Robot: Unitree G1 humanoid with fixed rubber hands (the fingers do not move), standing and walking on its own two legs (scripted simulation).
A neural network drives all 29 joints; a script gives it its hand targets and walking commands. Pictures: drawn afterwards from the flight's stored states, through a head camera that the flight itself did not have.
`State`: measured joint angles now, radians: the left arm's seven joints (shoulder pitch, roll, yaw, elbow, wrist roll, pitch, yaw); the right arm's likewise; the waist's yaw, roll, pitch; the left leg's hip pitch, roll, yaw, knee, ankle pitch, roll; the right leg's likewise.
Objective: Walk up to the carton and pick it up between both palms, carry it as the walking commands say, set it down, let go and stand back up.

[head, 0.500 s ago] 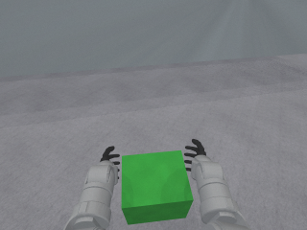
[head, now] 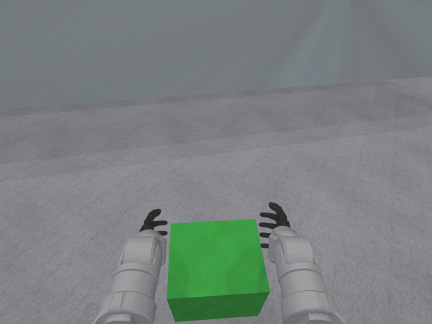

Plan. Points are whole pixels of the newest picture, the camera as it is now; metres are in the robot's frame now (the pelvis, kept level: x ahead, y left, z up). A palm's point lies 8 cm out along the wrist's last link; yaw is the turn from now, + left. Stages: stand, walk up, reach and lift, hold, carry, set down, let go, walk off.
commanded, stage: hold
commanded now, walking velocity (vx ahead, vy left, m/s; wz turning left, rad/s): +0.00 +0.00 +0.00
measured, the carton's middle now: (215, 270) +0.30 +0.00 -0.06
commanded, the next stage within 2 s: carry in 0.68 s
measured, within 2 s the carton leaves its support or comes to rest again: neither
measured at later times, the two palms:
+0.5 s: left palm (146, 245) +0.28 +0.14 +0.05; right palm (281, 238) +0.30 -0.12 +0.06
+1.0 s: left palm (164, 215) +0.33 +0.11 +0.09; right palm (297, 218) +0.32 -0.15 +0.10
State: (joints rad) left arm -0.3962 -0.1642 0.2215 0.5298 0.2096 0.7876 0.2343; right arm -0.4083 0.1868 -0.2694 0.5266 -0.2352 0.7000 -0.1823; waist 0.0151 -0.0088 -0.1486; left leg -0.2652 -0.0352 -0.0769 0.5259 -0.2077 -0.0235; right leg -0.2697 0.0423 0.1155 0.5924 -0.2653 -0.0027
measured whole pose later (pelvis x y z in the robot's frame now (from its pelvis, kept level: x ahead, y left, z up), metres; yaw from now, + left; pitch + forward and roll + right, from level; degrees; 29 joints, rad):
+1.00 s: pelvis +0.01 -0.01 -0.01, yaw -7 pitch +0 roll +2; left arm -0.41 -0.11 0.19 0.22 0.12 1.05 0.27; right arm -0.48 0.22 -0.12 0.30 -0.20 0.96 -0.30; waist 0.02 0.01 -0.16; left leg -0.31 0.03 0.03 0.59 -0.28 -0.04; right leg -0.32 0.04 0.03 0.67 -0.35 -0.03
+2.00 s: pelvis +0.50 -0.23 +0.00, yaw -42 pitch +6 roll -1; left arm -0.39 -0.19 0.16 -0.07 0.10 1.27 0.35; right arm -0.37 0.18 -0.11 -0.06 -0.10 1.18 -0.28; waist 0.02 0.00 -0.10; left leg -0.19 0.13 0.21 0.48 -0.38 -0.04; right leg -0.43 0.08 -0.08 0.86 -0.52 -0.08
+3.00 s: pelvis +0.92 -0.86 +0.00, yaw -74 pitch +7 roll +1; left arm -0.41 -0.20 0.14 -0.12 0.09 1.25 0.37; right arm -0.39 0.19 -0.13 -0.12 -0.10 1.19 -0.28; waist 0.01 0.01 -0.02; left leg -0.67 0.06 0.05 0.88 -0.43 -0.07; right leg -0.13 0.10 0.09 0.42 -0.40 -0.10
